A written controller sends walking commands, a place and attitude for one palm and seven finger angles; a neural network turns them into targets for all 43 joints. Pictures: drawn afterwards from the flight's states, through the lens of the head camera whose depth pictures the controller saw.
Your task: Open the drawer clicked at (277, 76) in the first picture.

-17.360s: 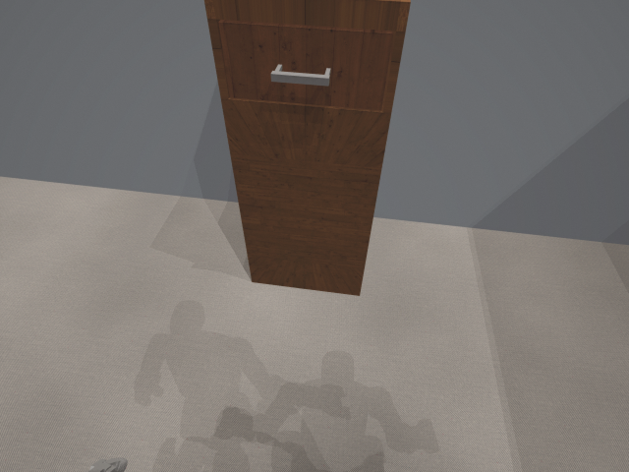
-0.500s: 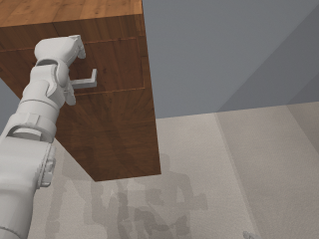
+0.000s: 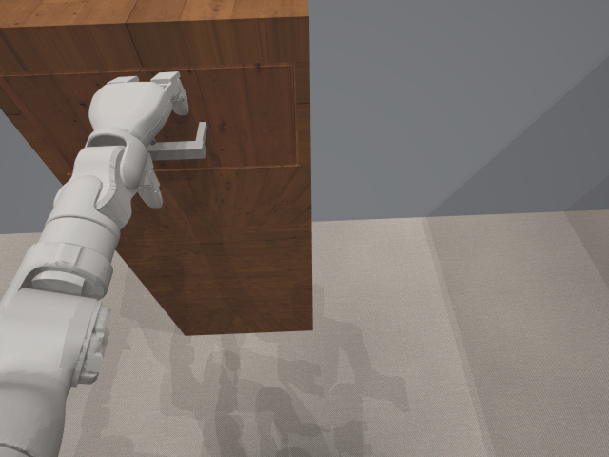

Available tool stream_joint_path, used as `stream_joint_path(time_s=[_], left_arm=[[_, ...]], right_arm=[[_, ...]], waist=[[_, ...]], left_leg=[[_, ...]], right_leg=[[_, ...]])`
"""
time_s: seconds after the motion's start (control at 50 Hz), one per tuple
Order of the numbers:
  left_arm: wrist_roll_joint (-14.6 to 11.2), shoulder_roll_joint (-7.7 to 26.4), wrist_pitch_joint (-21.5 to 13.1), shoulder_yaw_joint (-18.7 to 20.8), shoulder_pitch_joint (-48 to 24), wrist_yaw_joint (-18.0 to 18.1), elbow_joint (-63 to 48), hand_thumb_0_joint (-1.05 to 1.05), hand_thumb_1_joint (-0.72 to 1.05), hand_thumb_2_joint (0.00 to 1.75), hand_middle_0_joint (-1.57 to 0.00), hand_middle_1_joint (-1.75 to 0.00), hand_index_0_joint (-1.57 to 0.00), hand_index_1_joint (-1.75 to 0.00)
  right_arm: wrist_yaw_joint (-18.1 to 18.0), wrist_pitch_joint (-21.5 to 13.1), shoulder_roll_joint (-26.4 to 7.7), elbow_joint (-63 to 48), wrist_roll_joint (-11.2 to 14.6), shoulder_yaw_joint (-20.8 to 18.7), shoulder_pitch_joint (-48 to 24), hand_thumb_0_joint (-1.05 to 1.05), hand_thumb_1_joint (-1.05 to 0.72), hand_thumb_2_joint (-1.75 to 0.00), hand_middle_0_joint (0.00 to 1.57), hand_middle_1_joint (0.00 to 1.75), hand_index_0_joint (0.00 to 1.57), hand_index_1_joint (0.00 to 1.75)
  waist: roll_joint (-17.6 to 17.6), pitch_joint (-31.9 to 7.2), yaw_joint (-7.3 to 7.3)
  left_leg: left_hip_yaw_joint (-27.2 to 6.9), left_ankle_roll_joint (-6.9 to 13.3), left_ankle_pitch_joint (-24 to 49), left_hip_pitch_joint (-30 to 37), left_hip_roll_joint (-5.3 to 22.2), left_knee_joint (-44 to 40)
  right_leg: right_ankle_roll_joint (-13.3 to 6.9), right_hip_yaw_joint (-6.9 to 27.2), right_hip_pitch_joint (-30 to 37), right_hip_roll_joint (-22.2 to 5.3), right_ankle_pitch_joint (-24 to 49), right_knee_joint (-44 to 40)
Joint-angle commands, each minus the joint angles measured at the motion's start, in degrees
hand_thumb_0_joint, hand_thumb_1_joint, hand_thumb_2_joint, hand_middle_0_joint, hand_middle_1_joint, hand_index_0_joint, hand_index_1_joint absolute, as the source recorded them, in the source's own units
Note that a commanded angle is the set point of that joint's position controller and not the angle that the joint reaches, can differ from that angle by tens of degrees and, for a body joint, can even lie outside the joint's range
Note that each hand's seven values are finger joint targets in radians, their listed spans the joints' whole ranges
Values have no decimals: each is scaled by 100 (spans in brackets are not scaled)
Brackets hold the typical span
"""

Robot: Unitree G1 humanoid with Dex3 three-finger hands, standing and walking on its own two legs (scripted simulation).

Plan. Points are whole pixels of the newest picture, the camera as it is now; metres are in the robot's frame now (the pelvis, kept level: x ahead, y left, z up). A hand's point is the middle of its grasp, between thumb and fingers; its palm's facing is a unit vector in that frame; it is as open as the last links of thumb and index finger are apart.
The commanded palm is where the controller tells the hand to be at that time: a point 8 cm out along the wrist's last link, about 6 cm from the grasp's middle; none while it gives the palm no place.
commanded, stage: lower the fingers behind the handle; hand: left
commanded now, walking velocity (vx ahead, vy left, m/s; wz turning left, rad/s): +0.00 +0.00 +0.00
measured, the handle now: (160, 141) +0.53 +0.21 +0.11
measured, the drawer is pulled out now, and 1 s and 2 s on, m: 0.00 0.00 0.00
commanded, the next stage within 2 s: close the thumb around the handle in 1.10 s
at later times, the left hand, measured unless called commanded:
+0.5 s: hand (147, 173) +0.48 +0.22 +0.10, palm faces -0.02 -0.02 -1.00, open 13.8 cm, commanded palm +0.46 +0.23 +0.15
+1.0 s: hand (151, 179) +0.48 +0.22 +0.09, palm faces -0.02 -0.01 -1.00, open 13.8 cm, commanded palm +0.46 +0.23 +0.14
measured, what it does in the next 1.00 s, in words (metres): stands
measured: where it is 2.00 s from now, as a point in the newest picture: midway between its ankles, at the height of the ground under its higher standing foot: outside the picture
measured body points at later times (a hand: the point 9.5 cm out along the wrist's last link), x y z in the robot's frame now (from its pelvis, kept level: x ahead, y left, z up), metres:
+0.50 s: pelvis +0.00 +0.00 +0.00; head +0.07 +0.00 +0.44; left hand +0.47 +0.22 +0.15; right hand +0.06 -0.28 -0.13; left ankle -0.04 +0.10 -0.73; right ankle +0.01 -0.11 -0.73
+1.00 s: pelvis +0.00 +0.00 +0.00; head +0.07 -0.01 +0.44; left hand +0.47 +0.22 +0.14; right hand +0.05 -0.26 -0.14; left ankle -0.04 +0.10 -0.73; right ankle +0.01 -0.11 -0.73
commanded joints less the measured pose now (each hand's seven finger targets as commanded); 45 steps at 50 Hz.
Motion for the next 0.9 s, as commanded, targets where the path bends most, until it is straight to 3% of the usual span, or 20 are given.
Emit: stream_joint_path(time_s=[0.0,0.04,0.1,0.14,0.16,0.22,0.24,0.26,0.3,0.36,0.38,0.42,0.54,0.58,0.62,0.7,0.74,0.76,0.82,0.88], left_arm=[[220,1760,758,483,-2298,54,-307,0,-50,30,-30,-120,-30,-120],[246,1962,777,634,-2087,-35,-213,0,-50,30,-30,-120,-30,-120],[232,1759,698,457,-1908,-213,-294,0,-50,30,-30,-120,-30,-120],[157,1680,533,391,-1920,-323,-358,0,-50,30,-30,-120,-30,-120],[127,1541,422,256,-2075,-373,-483,0,-50,30,-30,-120,-30,-120],[78,1511,-98,274,-2537,-370,-1236,0,-50,30,-30,-120,-30,-120],[105,1599,-111,394,-2322,-306,-998,0,-50,30,-30,-120,-30,-120],[95,1372,-100,209,-2240,-282,-870,0,-50,30,-30,-120,-30,-120],[79,1316,-107,214,-2237,-199,-782,0,-50,30,-30,-120,-30,-120],[96,1453,-135,390,-2294,9,-880,0,-50,30,-30,-120,-30,-120],[102,1294,-72,264,-2284,49,-754,0,-50,30,-30,-120,-30,-120],[111,1381,-38,372,-2326,147,-714,0,-50,30,-30,-120,-30,-120],[222,1679,-53,640,-2480,417,-1101,0,-50,30,-30,-120,-30,-120],[237,1623,-48,662,-2431,504,-1083,0,-50,30,-30,-120,-30,-120],[258,1808,35,833,-2202,558,-781,0,-50,30,-30,-120,-30,-120],[240,1318,153,458,-2128,549,-847,0,-50,30,-30,-120,-30,-120],[231,1595,145,690,-2082,547,-945,0,-50,30,-30,-120,-30,-120],[222,1460,171,580,-2027,531,-913,0,-50,30,-30,-120,-30,-120],[203,1665,168,741,-1881,473,-751,0,-50,30,-30,-120,-30,-120],[229,1410,105,494,-2002,451,-877,0,-50,30,-30,-120,-30,-120]], right_arm=[[-24,-67,-782,-570,40,-202,137,0,-90,-90,20,30,20,30],[-65,-18,-787,-633,47,-175,75,0,-90,-90,20,30,20,30],[-133,7,-757,-789,73,-132,-20,0,-90,-90,20,30,20,30],[-176,-12,-759,-863,83,-126,-13,0,-90,-90,20,30,20,30],[-195,-32,-755,-883,94,-135,-15,0,-90,-90,20,30,20,30],[-226,-117,-696,-897,39,-220,117,0,-90,-90,20,30,20,30],[-214,-116,-669,-851,24,-228,161,0,-90,-90,20,30,20,30],[-204,-124,-663,-824,23,-211,185,0,-90,-90,20,30,20,30],[-169,-149,-683,-742,16,-221,244,0,-90,-90,20,30,20,30],[-122,-162,-686,-691,-27,-271,336,0,-90,-90,20,30,20,30],[-105,-151,-686,-674,-30,-266,346,0,-90,-90,20,30,20,30],[-81,-160,-720,-630,-41,-287,388,0,-90,-90,20,30,20,30],[-43,-150,-706,-635,-88,-352,469,0,-90,-90,20,30,20,30],[-28,-161,-702,-592,-105,-379,495,0,-90,-90,20,30,20,30],[-33,-141,-756,-533,-109,-368,539,0,-90,-90,20,30,20,30],[21,-128,-720,-517,-86,-382,540,0,-90,-90,20,30,20,30],[26,-102,-742,-524,-97,-394,529,0,-90,-90,20,30,20,30],[20,-91,-718,-543,-101,-387,518,0,-90,-90,20,30,20,30],[-16,-78,-749,-553,-81,-347,456,0,-90,-90,20,30,20,30],[-29,-100,-696,-586,-61,-346,411,0,-90,-90,20,30,20,30]], waist=[[-501,-1829,19],[-650,-1858,90],[-763,-1707,79],[-783,-1578,12],[-742,-1435,-96],[-443,-1859,-168],[-352,-1887,-93],[-241,-1739,-144],[-224,-1530,-156],[-97,-1907,-102],[-137,-1797,-144],[-245,-1871,-140],[78,-2542,-61],[94,-2497,-76],[-205,-2376,-91],[-21,-2246,-100],[-8,-2445,-42],[-69,-2445,-62],[-365,-2164,-56],[-126,-2004,-83]], left_leg=[[-126,35,2023,305,-63,-367],[-97,47,1947,223,-65,-387],[-76,64,1706,180,-73,-447],[-98,88,1582,226,-58,-442],[-115,103,1460,270,-63,-413],[-216,138,1719,708,-74,-268],[-217,118,1680,688,-87,-245],[-227,95,1596,645,-95,-225],[-248,58,1573,558,-81,-193],[-257,51,1825,593,-99,-81],[-254,42,1792,535,-100,-69],[-262,46,1823,422,-93,-43],[-279,53,2411,575,-93,106],[-285,42,2501,624,-66,127],[-289,44,2454,428,-62,111],[-291,27,2551,596,-28,81],[-285,34,2725,662,-19,88],[-266,45,2685,654,-36,84],[-240,64,2277,342,-50,-28],[-256,60,2220,482,-52,-59]], right_leg=[[-44,211,1711,75,1617,-152],[-28,258,1902,54,1645,-156],[-11,250,1893,33,1503,-194],[0,276,1779,20,1381,-237],[7,288,1588,24,1267,-261],[-29,308,1438,50,1275,-197],[-33,320,1416,60,1209,-160],[-44,281,1213,65,1107,-144],[-63,240,957,84,1006,-122],[-84,250,1055,97,1187,-4],[-84,232,969,103,1165,-11],[-90,233,1041,111,1203,11],[-98,266,1298,139,1696,191],[-94,242,1190,155,1684,200],[-92,223,1288,163,1717,192],[-94,168,1025,181,1638,173],[-86,196,1205,176,1773,179],[-78,190,1251,175,1795,167],[-76,216,1444,150,1703,78],[-85,187,1183,155,1541,68]])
